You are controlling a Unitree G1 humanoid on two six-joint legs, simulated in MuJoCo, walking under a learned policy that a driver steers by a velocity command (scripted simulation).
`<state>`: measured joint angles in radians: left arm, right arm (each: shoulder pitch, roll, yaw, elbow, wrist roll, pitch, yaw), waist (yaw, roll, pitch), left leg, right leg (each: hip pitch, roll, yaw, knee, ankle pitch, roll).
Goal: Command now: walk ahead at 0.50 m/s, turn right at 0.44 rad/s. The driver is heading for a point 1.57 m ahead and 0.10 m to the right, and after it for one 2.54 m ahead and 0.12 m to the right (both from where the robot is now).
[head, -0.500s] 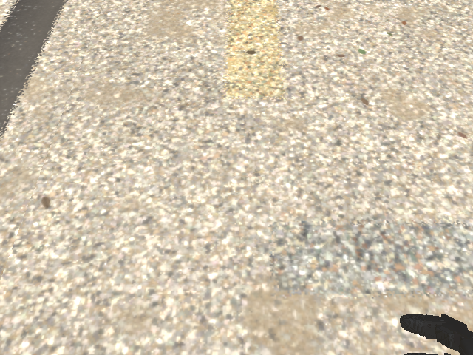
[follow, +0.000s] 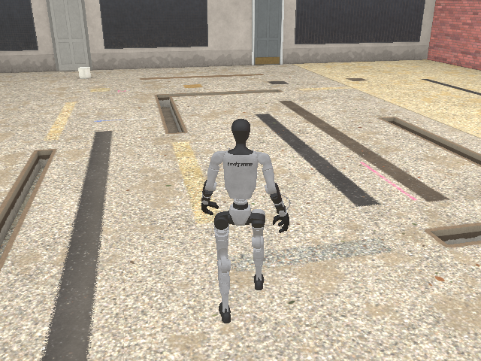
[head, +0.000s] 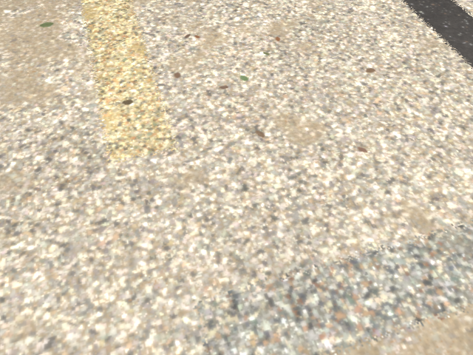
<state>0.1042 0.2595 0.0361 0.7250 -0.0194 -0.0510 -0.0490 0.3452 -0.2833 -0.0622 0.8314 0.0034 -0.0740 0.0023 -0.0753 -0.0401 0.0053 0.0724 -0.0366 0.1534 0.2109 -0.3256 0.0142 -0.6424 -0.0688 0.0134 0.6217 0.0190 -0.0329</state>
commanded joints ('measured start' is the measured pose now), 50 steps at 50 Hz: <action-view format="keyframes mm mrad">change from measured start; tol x32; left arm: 1 -100 88 25 -121 2 -16 -18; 6 352 293 106 -59 -6 -9 15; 30 360 98 31 -40 18 -12 62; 50 -153 115 39 -158 10 -79 28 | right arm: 1 -5 -188 -48 -38 9 13 -16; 24 -364 -94 1 -219 4 -47 29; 31 91 -223 -53 -119 20 -35 41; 50 63 -164 -41 -103 27 35 -27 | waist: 1 22 115 41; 6 181 -144 -428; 50 11 152 0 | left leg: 1 48 312 -46 83 761 116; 4 -169 239 22 606 904 36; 6 -811 -18 -208 1162 -261 -36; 7 -904 47 -264 1186 -193 -14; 20 -585 78 -187 402 448 -82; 28 -416 31 -140 254 278 75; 31 258 374 -947 86 -23 334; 50 -198 172 -579 128 276 172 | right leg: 1 -10 39 -62 -25 -134 -44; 4 557 92 -24 -85 -104 -141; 6 1091 -278 829 -269 -252 -395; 14 394 -73 285 -398 95 -268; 23 499 -90 262 -336 -82 -184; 28 630 -88 204 -102 342 -122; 32 -141 82 128 667 -501 7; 50 199 95 79 -158 -49 67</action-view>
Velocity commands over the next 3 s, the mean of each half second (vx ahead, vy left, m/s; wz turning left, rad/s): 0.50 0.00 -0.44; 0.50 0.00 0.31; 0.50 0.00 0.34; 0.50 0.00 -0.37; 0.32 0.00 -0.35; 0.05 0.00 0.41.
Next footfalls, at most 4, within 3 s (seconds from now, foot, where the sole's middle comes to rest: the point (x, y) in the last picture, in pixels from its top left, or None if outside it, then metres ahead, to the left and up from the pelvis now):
0.08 right None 0.22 -0.12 -0.77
0.56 left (220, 339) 0.52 0.04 -0.77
1.06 right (290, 257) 0.76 -0.20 -0.77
1.54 left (191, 204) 0.99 0.11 -0.77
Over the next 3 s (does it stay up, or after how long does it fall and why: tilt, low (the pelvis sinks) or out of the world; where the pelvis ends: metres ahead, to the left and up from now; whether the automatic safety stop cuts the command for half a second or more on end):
stays up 1.39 -0.12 0.00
